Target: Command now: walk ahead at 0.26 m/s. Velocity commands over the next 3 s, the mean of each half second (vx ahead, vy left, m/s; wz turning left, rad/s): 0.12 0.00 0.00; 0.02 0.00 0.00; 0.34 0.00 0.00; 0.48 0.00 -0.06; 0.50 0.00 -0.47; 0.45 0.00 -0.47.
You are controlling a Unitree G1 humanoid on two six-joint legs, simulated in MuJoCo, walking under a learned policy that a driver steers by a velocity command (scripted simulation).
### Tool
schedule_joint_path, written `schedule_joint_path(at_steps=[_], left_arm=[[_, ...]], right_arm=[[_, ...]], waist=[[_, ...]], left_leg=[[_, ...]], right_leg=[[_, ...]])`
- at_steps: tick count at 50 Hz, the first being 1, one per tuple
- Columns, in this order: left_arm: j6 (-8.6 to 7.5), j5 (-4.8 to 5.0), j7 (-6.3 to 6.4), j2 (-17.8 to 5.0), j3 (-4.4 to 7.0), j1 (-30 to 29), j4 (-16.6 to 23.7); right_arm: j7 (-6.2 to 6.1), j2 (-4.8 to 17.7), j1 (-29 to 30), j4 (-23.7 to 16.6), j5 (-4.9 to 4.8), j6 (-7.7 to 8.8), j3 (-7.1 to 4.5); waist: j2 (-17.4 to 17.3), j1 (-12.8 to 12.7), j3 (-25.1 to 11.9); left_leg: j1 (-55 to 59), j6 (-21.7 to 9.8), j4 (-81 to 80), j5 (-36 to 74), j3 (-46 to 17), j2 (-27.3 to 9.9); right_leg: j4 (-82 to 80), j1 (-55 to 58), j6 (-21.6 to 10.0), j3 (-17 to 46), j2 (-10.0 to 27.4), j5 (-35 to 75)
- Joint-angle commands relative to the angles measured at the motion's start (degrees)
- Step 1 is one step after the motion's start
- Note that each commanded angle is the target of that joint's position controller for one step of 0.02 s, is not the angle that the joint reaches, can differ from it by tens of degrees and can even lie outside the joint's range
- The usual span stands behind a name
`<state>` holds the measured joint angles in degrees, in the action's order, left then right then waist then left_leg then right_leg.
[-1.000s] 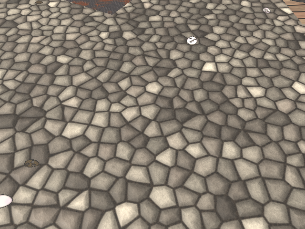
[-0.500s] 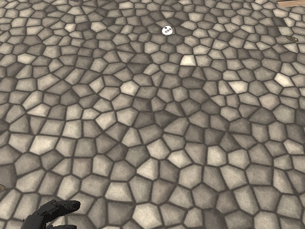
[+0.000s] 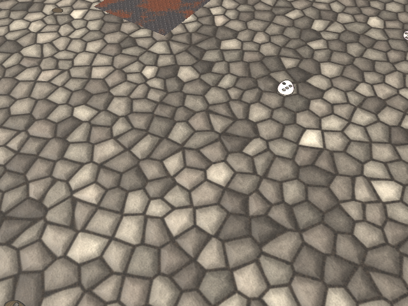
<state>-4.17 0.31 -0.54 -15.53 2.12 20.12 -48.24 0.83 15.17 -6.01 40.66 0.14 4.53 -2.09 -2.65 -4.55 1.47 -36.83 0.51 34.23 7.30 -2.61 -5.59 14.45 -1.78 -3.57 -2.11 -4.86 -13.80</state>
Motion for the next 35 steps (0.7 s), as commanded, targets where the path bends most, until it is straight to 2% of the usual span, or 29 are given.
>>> schedule_joint_path(at_steps=[1, 2, 3, 4, 5, 6, 7, 8, 9, 10, 11, 12, 14, 17, 18, 19, 20, 21, 22, 23, 24, 27, 31, 35], left_arm=[[0.71, 0.23, 0.62, -9.73, 2.19, 0.89, 1.59], [1.07, 0.27, 0.76, -10.04, 2.3, 0.28, 1.41], [1.37, 0.41, 0.92, -10.23, 2.35, -1.19, 1.47], [1.46, 0.19, 0.98, -9.24, 2.0, -1.05, 1.53], [0.9, -1.32, 0.96, -6.47, 0.87, 1.34, 2.75], [0.6, -1.24, 0.44, -1.11, -1.11, 10.11, 1.13], [0.98, 0.01, 0.13, -5.68, -0.11, 9.41, -0.36], [1.67, 1.02, 0.19, -8.57, 0.86, 4.37, 0.94], [2.57, 0.97, 0.74, -7.79, 0.86, 0.38, 1.8], [3.71, 0.39, 1.31, -7.13, 0.97, -1.58, 2.27], [4.82, 0.11, 1.77, -6.23, 0.93, -1.4, 2.23], [5.55, -0.03, 2.2, -4.95, 0.66, -0.23, 1.52], [5.99, -0.56, 2.71, -3.67, 0.37, 1.51, 0.21], [6.05, -1.1, 2.48, -3.45, 0.52, 1.22, -0.9], [6.06, -1.76, 2.37, -3.68, 0.61, 0.24, -0.72], [6.0, -2.42, 2.42, -4.42, 0.63, -1.21, 0.19], [5.9, -2.19, 2.73, -6.94, 0.96, -2.8, 1.39], [5.65, -1.37, 2.77, -8.91, 1.6, -4.83, 0.47], [4.95, -1.33, 2.65, -6.29, 1.03, -6.61, 0.72], [4.26, -1.6, 2.6, -4.63, 0.54, -7.37, 0.34], [3.61, -1.51, 2.45, -4.39, 0.45, -7.83, 0.1], [2.47, -0.86, 2.27, -4.5, 0.42, -5.77, -1.34], [2.48, -0.6, 2.35, -4.53, 0.36, -4.77, -2.81], [2.82, -0.45, 2.28, -4.23, 0.26, -4.97, -4.12]], right_arm=[[1.04, 4.13, 4.01, -4.96, 0.06, 1.22, -0.94], [1.16, 5.14, 2.56, -4.75, 0.27, 1.25, -1.3], [1.09, 6.01, -0.83, -3.77, 0.58, 1.35, -1.72], [0.73, 8.02, -5.92, -2.14, 1.09, 1.63, -2.47], [0.24, 12.41, -11.1, -1.69, 2.15, 1.68, -3.24], [-0.06, 11.12, -12.61, -1.33, 2.47, 0.75, -2.62], [0.11, 6.72, -14.67, -0.71, 1.02, -0.21, -1.68], [0.2, 6.1, -11.24, -0.84, 0.19, -0.83, -1.31], [0.1, 5.35, -6.73, -1.2, 0.14, -1.19, -0.95], [0.08, 4.8, -2.82, -1.39, 0.32, -1.41, -0.64], [0.02, 5.08, -0.1, -1.31, 0.83, -1.66, -0.76], [0.01, 5.54, 1.75, -1.2, 1.41, -1.94, -1.02], [-0.24, 5.45, 2.31, -0.56, 1.71, -2.13, -1.11], [-0.72, 5.07, 2.89, 0.89, 0.67, -2.56, -0.92], [-0.79, 4.18, 1.96, 1.7, 0.56, -2.69, -0.58], [-0.78, 2.91, 0.47, 2.84, 0.77, -2.74, -0.08], [-0.76, 3.06, -0.46, 3.35, 1.11, -2.85, -0.09], [-1.06, 3.04, -1.76, 3.46, 0.85, -3.06, -0.39], [-1.44, 3.62, -1.04, 3.95, 1.08, -3.12, -0.45], [-1.71, 3.38, -1.56, 4.41, 0.9, -3.17, -0.57], [-1.99, 3.22, -2.39, 5.27, 0.85, -3.33, -0.59], [-2.04, 3.26, -3.11, 7.01, 0.74, -3.34, -0.74], [-1.98, 3.31, -2.88, 9.11, 0.31, -3.36, -0.89], [-2.33, 3.59, -3.19, 11.36, 0.05, -3.94, -1.07]], waist=[[6.28, 0.88, -0.51], [6.99, 2.03, -1.61], [7.12, 4.3, -3.29], [5.52, 6.46, -6.71], [-0.6, 6.72, -15.04], [-11.74, 4.96, -23.52], [-8.26, 7.06, -26.96], [-4.73, 7.21, -20.58], [-1.6, 6.12, -15.04], [-0.87, 4.67, -10.54], [-2.82, 2.86, -8.22], [-4.63, 1.94, -6.99], [-5.73, 1.63, -8.13], [-4.54, 1.09, -8.22], [-3.94, 1.25, -7.04], [-2.7, 1.62, -4.73], [0.38, 3.05, -1.61], [7.92, 5.49, 0.77], [8.91, 5.11, 1.59], [9.68, 5.68, 1.23], [9.64, 5.92, 1.07], [6.19, 4.97, -0.59], [4.04, 4.23, -2.65], [2.84, 4.22, -3.03]], left_leg=[[6.19, -1.49, -4.66, -1.83, 1.4, 3.19], [8.1, -2.36, -5.94, -3.94, 1.15, 3.68], [12.64, -3.45, -8.51, -3.46, 1.78, 4.61], [21.04, -4.94, -11.43, 4.85, 2.36, 4.59], [37.7, -9.02, -4.75, 31.09, -5.2, -4.47], [54.18, -19.97, -3.41, 41.0, -20.57, -17.81], [53.25, -20.62, -5.36, 32.53, -24.05, -17.41], [47.22, -18.16, -8.09, 22.33, -20.14, -14.77], [40.33, -16.04, -10.69, 13.63, -17.41, -12.47], [32.41, -14.74, -13.49, 5.82, -15.31, -11.14], [25.14, -13.29, -16.07, -0.51, -12.82, -9.04], [19.79, -12.82, -17.84, -3.44, -10.17, -7.07], [17.04, -12.92, -18.74, -6.58, -7.47, -5.79], [13.99, -10.79, -18.73, -22.81, -5.5, -4.23], [12.22, -8.58, -18.91, -30.84, -5.06, -2.88], [10.58, -5.64, -18.74, -37.16, -4.7, -1.38], [11.29, -3.08, -16.51, -39.0, -3.07, 1.09], [17.1, -1.38, -14.25, -32.86, 0.69, 4.19], [21.84, -0.86, -11.27, -27.92, 1.09, 4.41], [24.16, -1.2, -9.89, -24.29, 1.43, 4.45], [25.1, -1.6, -9.33, -21.82, 1.37, 4.24], [24.8, -2.24, -8.84, -16.18, 1.17, 3.93], [26.28, -1.95, -7.77, -8.84, 1.29, 3.66], [27.6, -1.76, -7.25, -5.82, 1.38, 3.55]], right_leg=[[2.56, -0.76, -6.4, 6.53, 15.57, 29.62], [5.09, 0.78, -5.65, 7.38, 16.0, 30.89], [9.28, 1.21, -4.53, 7.16, 15.26, 33.95], [16.55, 0.24, -2.65, 5.77, 12.15, 35.15], [28.8, -8.87, 0.2, 3.98, 8.48, 22.06], [46.3, -24.44, 4.52, 3.56, 2.38, -16.26], [51.79, -26.63, 5.38, 9.03, 3.09, -27.22], [53.77, -29.42, 5.93, 9.06, 5.13, -25.34], [51.95, -30.45, 6.51, 7.67, 6.89, -22.32], [47.58, -28.89, 6.97, 7.34, 8.52, -19.76], [41.83, -24.07, 7.29, 6.75, 9.48, -17.52], [37.65, -19.26, 7.7, 4.87, 8.38, -16.04], [30.92, -13.22, 7.48, 3.67, 7.67, -11.19], [19.7, -5.71, 5.63, 1.98, 6.77, 2.38], [17.34, -4.03, 4.7, 1.87, 6.61, 3.61], [14.19, -4.08, 3.4, 4.17, 8.46, 4.34], [10.28, -8.12, 1.84, 7.44, 11.6, -0.24], [8.47, -17.64, 0.41, 7.74, 10.82, -12.87], [6.21, -21.6, 0.84, 7.7, 10.05, -16.17], [5.37, -22.5, 1.75, 7.72, 10.16, -14.92], [5.67, -22.0, 2.53, 7.34, 9.76, -11.73], [8.4, -17.19, 3.12, 6.36, 9.19, -2.48], [10.39, -13.63, 2.63, 5.38, 8.6, 5.97], [10.69, -12.15, 2.45, 4.78, 8.16, 10.14]])
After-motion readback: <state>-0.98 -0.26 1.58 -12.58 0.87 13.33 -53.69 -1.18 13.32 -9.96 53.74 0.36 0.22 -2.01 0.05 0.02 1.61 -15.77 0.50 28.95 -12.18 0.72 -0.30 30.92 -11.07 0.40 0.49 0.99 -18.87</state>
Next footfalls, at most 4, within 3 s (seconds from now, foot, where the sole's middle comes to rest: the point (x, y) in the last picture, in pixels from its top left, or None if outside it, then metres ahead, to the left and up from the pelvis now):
0.08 left None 0.24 0.13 -0.78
0.38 right None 0.18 -0.12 -0.78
1.68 right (262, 264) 0.63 -0.11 -0.78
2.20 left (205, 186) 0.94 0.11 -0.78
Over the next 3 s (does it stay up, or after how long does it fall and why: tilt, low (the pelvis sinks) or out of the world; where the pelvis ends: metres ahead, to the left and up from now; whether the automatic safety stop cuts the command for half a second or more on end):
stays up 1.11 -0.16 0.00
